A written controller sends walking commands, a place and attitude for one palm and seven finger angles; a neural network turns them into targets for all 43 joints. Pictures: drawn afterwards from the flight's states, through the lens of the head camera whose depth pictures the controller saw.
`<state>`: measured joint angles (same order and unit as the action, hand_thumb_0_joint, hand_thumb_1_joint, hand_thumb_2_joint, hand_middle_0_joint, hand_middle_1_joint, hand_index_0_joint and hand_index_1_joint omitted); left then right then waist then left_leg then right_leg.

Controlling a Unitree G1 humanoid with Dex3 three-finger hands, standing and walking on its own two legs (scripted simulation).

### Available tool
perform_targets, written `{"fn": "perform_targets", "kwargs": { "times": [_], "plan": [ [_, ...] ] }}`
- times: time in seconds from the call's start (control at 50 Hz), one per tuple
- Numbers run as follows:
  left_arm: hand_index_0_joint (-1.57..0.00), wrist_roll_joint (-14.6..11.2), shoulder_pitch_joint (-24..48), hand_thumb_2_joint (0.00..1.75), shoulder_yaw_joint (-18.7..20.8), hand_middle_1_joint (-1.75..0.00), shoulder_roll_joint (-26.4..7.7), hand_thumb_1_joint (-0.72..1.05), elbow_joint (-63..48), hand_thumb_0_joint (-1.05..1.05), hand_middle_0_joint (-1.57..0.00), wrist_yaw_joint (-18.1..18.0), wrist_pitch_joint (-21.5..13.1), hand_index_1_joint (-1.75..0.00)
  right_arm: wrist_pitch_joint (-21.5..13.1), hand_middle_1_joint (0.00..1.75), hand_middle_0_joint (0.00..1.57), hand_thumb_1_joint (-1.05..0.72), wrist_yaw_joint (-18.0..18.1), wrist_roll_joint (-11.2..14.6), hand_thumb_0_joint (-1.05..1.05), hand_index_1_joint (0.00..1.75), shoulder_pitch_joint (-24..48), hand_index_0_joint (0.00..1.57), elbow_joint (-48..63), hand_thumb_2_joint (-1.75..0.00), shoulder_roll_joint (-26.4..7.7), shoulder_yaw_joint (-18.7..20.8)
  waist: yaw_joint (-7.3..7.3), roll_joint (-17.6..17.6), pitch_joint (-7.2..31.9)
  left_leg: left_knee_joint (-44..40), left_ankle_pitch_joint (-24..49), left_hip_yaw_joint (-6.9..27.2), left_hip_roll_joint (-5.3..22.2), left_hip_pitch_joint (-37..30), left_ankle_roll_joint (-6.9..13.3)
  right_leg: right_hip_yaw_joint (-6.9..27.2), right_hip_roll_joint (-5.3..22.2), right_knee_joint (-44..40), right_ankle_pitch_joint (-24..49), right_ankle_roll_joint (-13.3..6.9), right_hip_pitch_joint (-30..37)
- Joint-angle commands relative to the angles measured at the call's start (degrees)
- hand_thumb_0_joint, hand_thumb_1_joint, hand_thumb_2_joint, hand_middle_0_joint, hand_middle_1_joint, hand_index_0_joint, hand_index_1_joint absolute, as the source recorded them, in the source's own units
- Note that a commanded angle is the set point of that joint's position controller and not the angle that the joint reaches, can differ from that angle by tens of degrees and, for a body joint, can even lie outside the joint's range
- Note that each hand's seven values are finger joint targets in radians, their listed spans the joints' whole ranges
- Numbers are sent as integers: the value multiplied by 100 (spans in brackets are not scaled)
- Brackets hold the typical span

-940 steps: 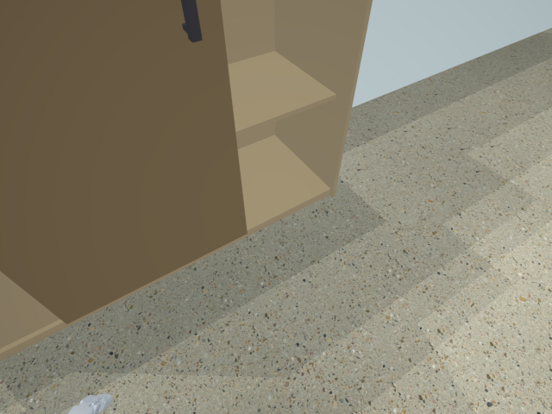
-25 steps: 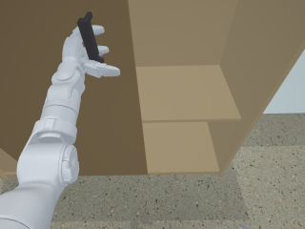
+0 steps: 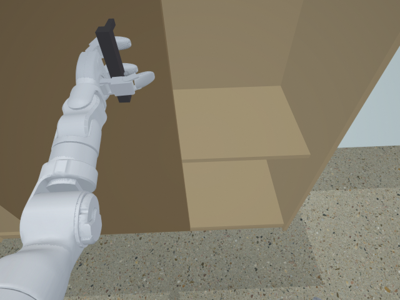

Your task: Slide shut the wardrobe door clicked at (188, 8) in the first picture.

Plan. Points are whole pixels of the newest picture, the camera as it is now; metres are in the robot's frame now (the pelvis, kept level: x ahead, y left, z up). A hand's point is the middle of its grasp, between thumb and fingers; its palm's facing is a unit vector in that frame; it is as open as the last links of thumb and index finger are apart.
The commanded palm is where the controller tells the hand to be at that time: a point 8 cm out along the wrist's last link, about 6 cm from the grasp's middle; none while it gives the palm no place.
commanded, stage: grip the handle and tug to test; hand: left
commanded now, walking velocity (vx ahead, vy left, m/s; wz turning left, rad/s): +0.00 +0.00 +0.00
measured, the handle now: (118, 62) +0.52 +0.17 +0.23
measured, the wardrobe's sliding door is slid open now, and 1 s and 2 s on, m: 0.48 0.48 0.48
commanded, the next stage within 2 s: tug the door sideways, standing still in 1.02 s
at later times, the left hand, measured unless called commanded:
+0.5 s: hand (124, 75) +0.47 +0.14 +0.23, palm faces +0.07 -1.00 +0.00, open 5.9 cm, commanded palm +0.44 +0.18 +0.22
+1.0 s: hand (124, 75) +0.46 +0.14 +0.23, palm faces +0.06 -1.00 +0.00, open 5.9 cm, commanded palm +0.42 +0.18 +0.22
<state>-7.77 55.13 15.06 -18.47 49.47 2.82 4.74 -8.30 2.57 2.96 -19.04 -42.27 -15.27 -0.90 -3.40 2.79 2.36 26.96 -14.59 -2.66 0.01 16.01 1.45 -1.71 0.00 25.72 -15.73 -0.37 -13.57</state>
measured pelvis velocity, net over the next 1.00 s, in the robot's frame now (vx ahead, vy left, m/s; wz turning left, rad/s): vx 0.01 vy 0.00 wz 0.00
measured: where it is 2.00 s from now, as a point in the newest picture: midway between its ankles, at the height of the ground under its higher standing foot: outside the picture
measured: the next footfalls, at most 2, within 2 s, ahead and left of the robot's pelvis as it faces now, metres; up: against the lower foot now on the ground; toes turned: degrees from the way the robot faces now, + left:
none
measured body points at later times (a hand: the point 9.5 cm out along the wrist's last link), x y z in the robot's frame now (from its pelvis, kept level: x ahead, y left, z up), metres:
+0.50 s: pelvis +0.01 +0.00 +0.00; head +0.02 -0.02 +0.45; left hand +0.46 +0.19 +0.23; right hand +0.11 -0.26 -0.12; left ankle -0.01 +0.10 -0.74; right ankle -0.03 -0.12 -0.74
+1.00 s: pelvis +0.01 +0.00 +0.00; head +0.02 -0.03 +0.45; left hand +0.46 +0.19 +0.23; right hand +0.11 -0.26 -0.12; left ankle -0.01 +0.10 -0.74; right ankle -0.03 -0.12 -0.74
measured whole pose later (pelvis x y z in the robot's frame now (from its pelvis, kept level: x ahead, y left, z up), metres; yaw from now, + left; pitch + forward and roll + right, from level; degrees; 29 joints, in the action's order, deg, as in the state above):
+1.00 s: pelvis +0.01 +0.00 +0.00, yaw +0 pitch +3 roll +0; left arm -9.1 47.4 15.2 -17.8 37.0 2.8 10.1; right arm -4.9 2.5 3.6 -17.3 -39.6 -15.4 -0.8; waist -2.8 3.4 2.6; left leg 25.2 -14.9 -2.7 0.2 13.1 1.1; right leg -1.5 -0.3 24.0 -16.0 -0.7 -10.8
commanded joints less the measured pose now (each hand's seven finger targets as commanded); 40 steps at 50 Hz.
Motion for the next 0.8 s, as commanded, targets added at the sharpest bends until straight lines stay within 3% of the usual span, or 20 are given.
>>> {"fn": "perform_targets", "kwargs": {
  "times": [0.0, 0.02, 0.08, 0.14, 0.18, 0.2, 0.24, 0.28, 0.32, 0.34, 0.42, 0.44, 0.48, 0.54, 0.56, 0.6, 0.64, 0.68, 0.74, 0.78],
  "plan": [
    [-41, -51, 2851, 72, 143, -134, -1069, 48, -1866, 0, -41, 93, -449, -134, -222, 30, 20, -90, 38, -3, 0, 30, 79, 20, 711, -90, -727, 272, 6, -23, 2208, 31, 2550, 314, 95, -1623, 63, -25, -111, -130, 2535, -104, 298],
    [-41, -82, 2847, 74, -29, -135, -874, 53, -2100, 0, -41, 115, -433, -135, -225, 30, 20, -90, 24, -7, 0, 30, 108, 20, 762, -90, -712, 276, -12, -47, 2288, 25, 2622, 319, 92, -1678, 62, -38, -119, -133, 2586, -93, 320],
    [-43, -123, 2678, 80, -27, -137, -878, 67, -2088, 0, -43, 111, -316, -137, -181, 30, 20, -90, 37, -7, 0, 30, 146, 20, 734, -90, -740, 285, -10, -283, 2111, 3, 2518, 303, 95, -1551, 81, -65, -115, -177, 2536, -101, 396],
    [-44, -124, 2814, 86, -221, -139, -664, 81, -2245, 0, -44, 126, -198, -139, -171, 30, 20, -90, 42, 34, 0, 30, 223, 20, 758, -90, -711, 275, -76, -57, 2018, -5, 2439, 308, 92, -1628, 77, -46, -124, -194, 2476, -86, 206],
    [-45, -134, 2579, 90, -18, -140, -868, 90, -2055, 0, -45, 97, -119, -140, -124, 30, 20, -90, 57, 3, 0, 30, 211, 20, 719, -90, -745, 280, -5, -210, 1941, -9, 2369, 286, 77, -1492, 88, -58, -112, -216, 2468, -103, 331],
    [-45, -118, 2663, 90, 59, -140, -980, 90, -2133, 0, -45, 89, -117, -140, -116, 30, 20, -90, 62, 22, 0, 30, 217, 20, 725, -90, -753, 280, -33, -254, 2004, -25, 2350, 290, 79, -1529, 93, -49, -122, -209, 2500, -89, 316],
    [-45, -115, 2788, 90, -168, -140, -730, 90, -2168, 0, -45, 108, -85, -140, -118, 30, 20, -90, 69, 25, 0, 30, 233, 20, 727, -90, -708, 272, -92, -140, 1989, 3, 2405, 299, 84, -1606, 87, -53, -119, -206, 2481, -85, 207],
    [-45, -122, 2688, 90, -91, -140, -823, 90, -2164, 0, -45, 87, -83, -140, -89, 30, 20, -90, 65, 2, 0, 30, 232, 20, 727, -90, -725, 269, -14, -125, 2021, 8, 2493, 308, 74, -1565, 75, -64, -100, -194, 2517, -114, 346],
    [-45, -115, 2831, 90, -99, -140, -833, 90, -2152, 0, -45, 84, -69, -140, -78, 30, 20, -90, 75, 17, 0, 30, 239, 20, 715, -90, -723, 268, -73, -158, 2027, 11, 2456, 296, 69, -1589, 87, -41, -110, -198, 2566, -90, 277],
    [-45, -117, 2875, 90, -227, -140, -658, 90, -2180, 0, -45, 94, -67, -140, -88, 30, 20, -90, 69, 13, 0, 30, 264, 20, 738, -90, -698, 259, -91, -135, 2025, 20, 2476, 302, 64, -1623, 90, -43, -113, -186, 2576, -90, 240],
    [-45, -105, 2888, 90, -201, -140, -710, 90, -2109, 0, -45, 98, -76, -140, -60, 30, 20, -90, 75, 19, 0, 30, 263, 20, 726, -90, -699, 263, -97, -144, 2008, 48, 2494, 303, 52, -1637, 98, -31, -107, -196, 2614, -85, 221],
    [-45, -124, 2914, 90, -266, -140, -608, 90, -2084, 0, -45, 109, -72, -140, -63, 30, 20, -90, 81, 15, 0, 30, 255, 20, 724, -90, -695, 262, -126, -307, 2024, 52, 2505, 303, 52, -1637, 111, -42, -114, -189, 2647, -77, 224],
    [-45, -105, 2895, 90, -133, -140, -840, 90, -1993, 0, -45, 102, -95, -140, -29, 30, 20, -90, 93, 0, 0, 30, 244, 20, 705, -90, -724, 255, -64, -308, 1982, 19, 2419, 309, 38, -1512, 101, -51, -87, -195, 2573, -103, 361],
    [-45, -116, 2936, 90, -287, -140, -620, 90, -2028, 0, -45, 139, -106, -140, -35, 30, 20, -90, 83, 23, 0, 30, 281, 20, 733, -90, -678, 242, -105, -149, 2003, 55, 2537, 301, 36, -1624, 103, -34, -100, -174, 2670, -92, 251],
    [-45, -126, 2977, 90, -227, -140, -663, 90, -1988, 0, -45, 135, -106, -140, -44, 30, 20, -90, 84, 12, 0, 30, 262, 20, 722, -90, -686, 251, -117, -255, 2014, 54, 2483, 305, 36, -1611, 109, -39, -104, -185, 2652, -79, 241],
    [-45, -119, 2737, 90, -39, -140, -858, 90, -1930, 0, -45, 141, -122, -140, -24, 30, 20, -90, 87, 11, 0, 30, 264, 20, 752, -90, -710, 256, -37, -290, 2059, 34, 2476, 297, 32, -1546, 109, -34, -105, -172, 2677, -91, 365],
    [-45, -153, 2748, 90, -162, -140, -714, 90, -1908, 0, -45, 185, -104, -140, -30, 30, 20, -90, 89, 25, 0, 30, 300, 20, 772, -90, -687, 242, -68, -367, 1909, 17, 2350, 277, 23, -1472, 125, -39, -104, -198, 2649, -82, 338],
    [-45, -163, 2480, 90, -42, -140, -844, 90, -2020, 0, -45, 183, -120, -140, -8, 30, 20, -90, 85, 7, 0, 30, 340, 20, 832, -90, -699, 243, 45, -244, 2020, -2, 2391, 276, 7, -1465, 113, -38, -80, -194, 2631, -112, 516],
    [-45, -194, 2375, 90, 1, -140, -872, 90, -1919, 0, -45, 217, -54, -140, 6, 30, 20, -90, 92, 39, 0, 30, 343, 20, 841, -90, -703, 236, 14, -441, 1853, -45, 2248, 255, 15, -1342, 128, -42, -107, -216, 2635, -83, 473],
    [-45, -201, 2240, 90, -8, -140, -869, 90, -2191, 0, -45, 229, -59, -140, 13, 30, 20, -90, 87, 28, 0, 30, 402, 20, 917, -90, -699, 240, 89, -196, 1973, -45, 2352, 252, 7, -1404, 114, -46, -75, -207, 2644, -113, 601]
  ]
}}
